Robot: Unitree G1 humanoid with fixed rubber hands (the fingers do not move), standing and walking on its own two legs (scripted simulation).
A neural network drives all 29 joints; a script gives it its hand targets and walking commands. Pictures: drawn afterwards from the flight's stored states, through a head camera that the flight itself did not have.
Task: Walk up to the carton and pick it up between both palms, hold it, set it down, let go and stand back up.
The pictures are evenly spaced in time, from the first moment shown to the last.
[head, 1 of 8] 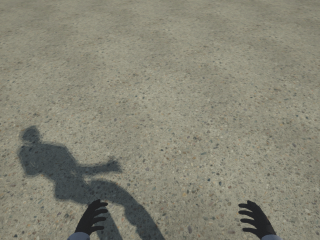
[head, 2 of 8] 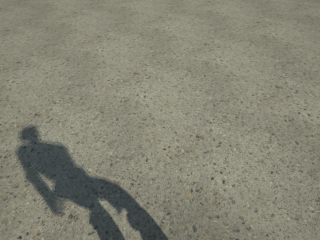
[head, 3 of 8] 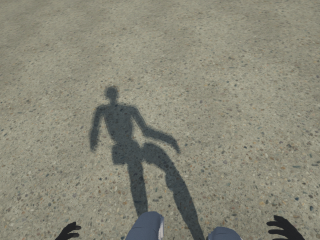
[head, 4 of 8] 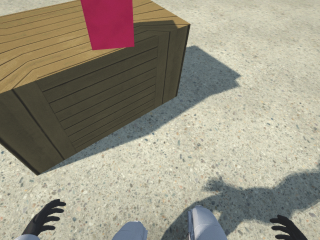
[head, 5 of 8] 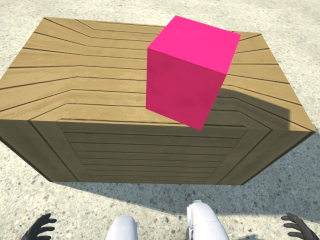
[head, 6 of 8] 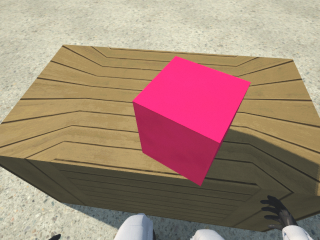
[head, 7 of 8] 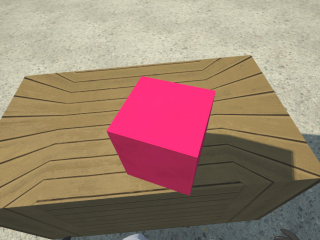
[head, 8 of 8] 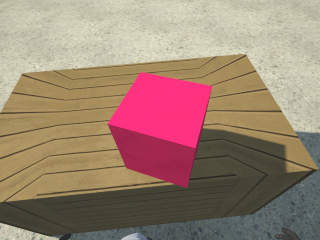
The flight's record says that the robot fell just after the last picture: no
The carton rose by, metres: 0.00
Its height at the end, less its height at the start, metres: +0.00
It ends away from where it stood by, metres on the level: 0.00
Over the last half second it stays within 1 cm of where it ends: yes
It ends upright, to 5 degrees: yes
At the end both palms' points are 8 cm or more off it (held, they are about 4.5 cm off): yes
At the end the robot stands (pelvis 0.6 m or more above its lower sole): yes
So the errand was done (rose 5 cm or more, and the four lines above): no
